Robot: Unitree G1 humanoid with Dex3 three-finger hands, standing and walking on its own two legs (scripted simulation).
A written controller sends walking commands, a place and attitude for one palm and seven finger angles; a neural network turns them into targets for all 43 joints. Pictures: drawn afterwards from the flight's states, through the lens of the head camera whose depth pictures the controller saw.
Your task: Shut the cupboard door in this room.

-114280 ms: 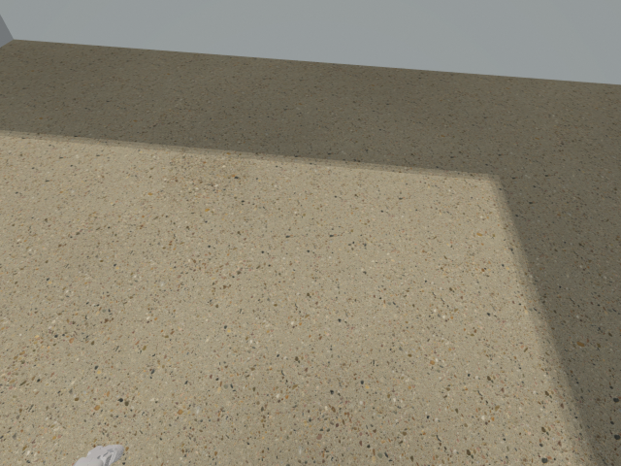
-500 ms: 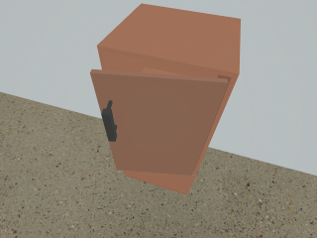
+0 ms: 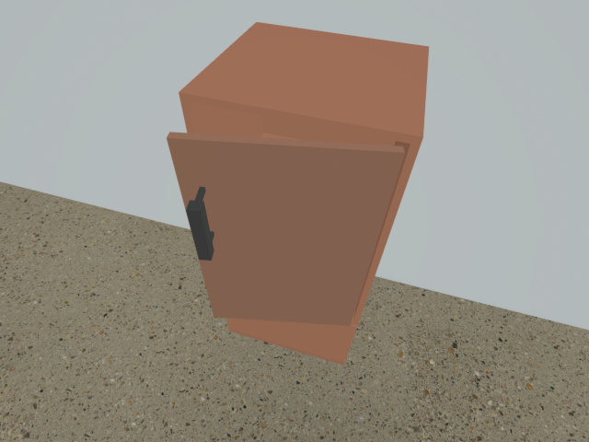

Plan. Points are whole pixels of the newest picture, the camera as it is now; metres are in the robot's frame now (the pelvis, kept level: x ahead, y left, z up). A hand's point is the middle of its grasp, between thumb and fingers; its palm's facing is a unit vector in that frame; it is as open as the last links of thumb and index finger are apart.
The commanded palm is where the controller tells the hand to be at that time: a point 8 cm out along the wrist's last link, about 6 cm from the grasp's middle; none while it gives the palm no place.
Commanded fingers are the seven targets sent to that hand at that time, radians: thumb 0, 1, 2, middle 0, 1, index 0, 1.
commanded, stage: come to a stop and stand still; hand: left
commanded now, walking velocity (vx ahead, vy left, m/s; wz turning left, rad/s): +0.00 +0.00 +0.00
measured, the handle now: (203, 223) +0.49 +0.20 -0.03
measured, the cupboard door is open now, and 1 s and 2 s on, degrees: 13 13 13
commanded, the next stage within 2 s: look again from close up in 0.28 s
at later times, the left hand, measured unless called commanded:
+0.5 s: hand out of the picture -0.04 +0.16 -0.18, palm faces +0.00 -0.99 -0.15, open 7.4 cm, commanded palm none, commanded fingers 0.00 0.90 0.90 -0.20 -0.30 -0.20 -0.30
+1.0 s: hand out of the picture +0.00 +0.17 -0.17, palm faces +0.07 -0.99 -0.15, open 7.4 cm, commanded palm +0.09 +0.22 -0.07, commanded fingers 0.00 0.90 0.90 -0.24 -0.34 -0.24 -0.34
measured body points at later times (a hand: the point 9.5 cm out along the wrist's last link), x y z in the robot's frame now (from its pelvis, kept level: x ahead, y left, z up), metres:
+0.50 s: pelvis -0.01 +0.00 +0.00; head +0.00 +0.02 +0.45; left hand -0.03 +0.21 -0.16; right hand -0.01 -0.22 -0.15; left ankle +0.05 +0.10 -0.74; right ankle -0.02 -0.14 -0.74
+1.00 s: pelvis +0.00 +0.01 +0.00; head +0.01 +0.03 +0.45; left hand -0.01 +0.23 -0.16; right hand +0.01 -0.22 -0.15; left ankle +0.05 +0.10 -0.74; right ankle -0.02 -0.14 -0.74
